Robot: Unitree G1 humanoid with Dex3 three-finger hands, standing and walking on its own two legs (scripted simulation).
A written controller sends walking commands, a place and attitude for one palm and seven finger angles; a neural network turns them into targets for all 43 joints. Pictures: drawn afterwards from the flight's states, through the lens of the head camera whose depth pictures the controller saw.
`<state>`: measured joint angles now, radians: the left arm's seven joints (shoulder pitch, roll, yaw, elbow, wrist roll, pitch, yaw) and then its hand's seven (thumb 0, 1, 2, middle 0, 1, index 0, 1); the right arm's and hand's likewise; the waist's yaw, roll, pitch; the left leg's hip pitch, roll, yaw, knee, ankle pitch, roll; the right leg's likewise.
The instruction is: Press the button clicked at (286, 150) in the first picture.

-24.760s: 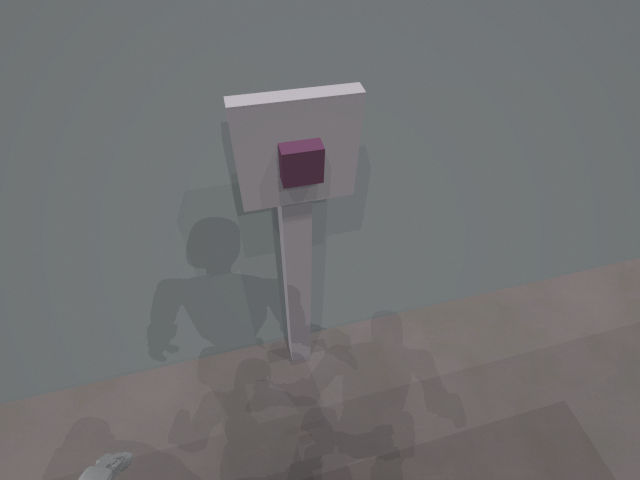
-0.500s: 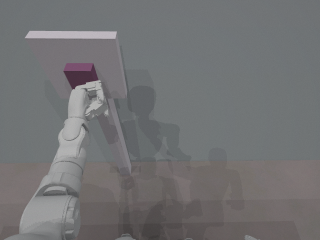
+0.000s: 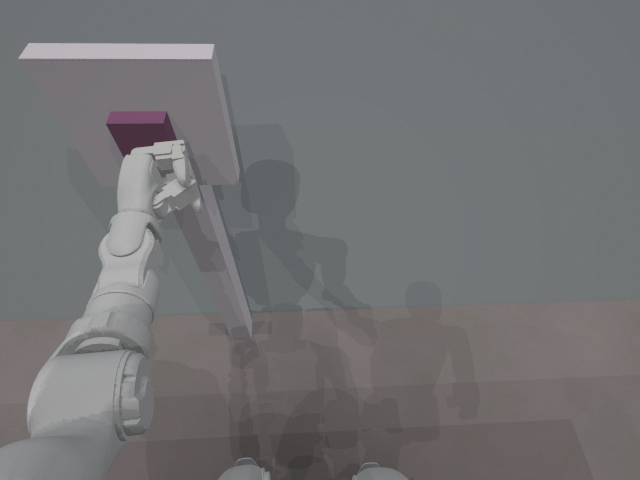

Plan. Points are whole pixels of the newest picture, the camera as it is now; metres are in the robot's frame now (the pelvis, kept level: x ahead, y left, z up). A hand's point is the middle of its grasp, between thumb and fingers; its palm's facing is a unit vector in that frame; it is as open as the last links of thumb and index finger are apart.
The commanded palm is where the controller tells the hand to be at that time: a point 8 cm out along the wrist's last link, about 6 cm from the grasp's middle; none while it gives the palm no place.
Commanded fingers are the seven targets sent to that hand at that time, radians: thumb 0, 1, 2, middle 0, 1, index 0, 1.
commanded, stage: press the button with the knuckle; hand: left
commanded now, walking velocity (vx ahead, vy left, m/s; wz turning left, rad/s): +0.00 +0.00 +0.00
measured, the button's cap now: (147, 134) +0.52 +0.20 +0.12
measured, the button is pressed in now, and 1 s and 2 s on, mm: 7 0 0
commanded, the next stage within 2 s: hold the button down briefly in 0.16 s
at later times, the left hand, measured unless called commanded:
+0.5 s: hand (192, 179) +0.48 +0.14 +0.09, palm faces +0.00 -1.00 -0.02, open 3.6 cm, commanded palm +0.48 +0.20 +0.09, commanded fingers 0.00 0.90 0.90 -1.30 -1.50 -1.30 -1.50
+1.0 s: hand (193, 190) +0.46 +0.14 +0.09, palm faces +0.01 -1.00 -0.02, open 3.3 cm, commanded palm +0.42 +0.19 +0.09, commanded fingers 0.00 0.90 0.90 -1.30 -1.50 -1.30 -1.50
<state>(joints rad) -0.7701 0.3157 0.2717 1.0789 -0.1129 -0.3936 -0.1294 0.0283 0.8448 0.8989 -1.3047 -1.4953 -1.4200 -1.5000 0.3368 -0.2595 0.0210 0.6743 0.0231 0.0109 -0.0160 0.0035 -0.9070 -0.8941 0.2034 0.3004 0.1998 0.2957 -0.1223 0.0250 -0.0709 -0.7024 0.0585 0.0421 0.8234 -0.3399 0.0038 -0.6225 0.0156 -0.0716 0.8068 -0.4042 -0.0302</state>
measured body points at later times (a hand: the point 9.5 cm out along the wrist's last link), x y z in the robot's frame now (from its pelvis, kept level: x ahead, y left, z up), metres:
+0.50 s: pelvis -0.03 +0.01 -0.01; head +0.07 +0.02 +0.43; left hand +0.47 +0.20 +0.09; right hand -0.02 -0.26 -0.13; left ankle +0.03 +0.12 -0.70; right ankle -0.01 -0.10 -0.70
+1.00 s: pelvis -0.01 +0.01 -0.01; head +0.06 +0.01 +0.44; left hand +0.45 +0.19 +0.09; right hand +0.02 -0.25 -0.13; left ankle +0.03 +0.12 -0.70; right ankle -0.01 -0.10 -0.70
